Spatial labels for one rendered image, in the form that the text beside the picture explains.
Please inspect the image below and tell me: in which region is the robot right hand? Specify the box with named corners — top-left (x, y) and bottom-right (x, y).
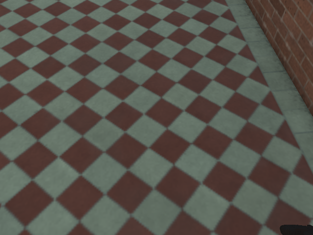
top-left (280, 224), bottom-right (313, 235)

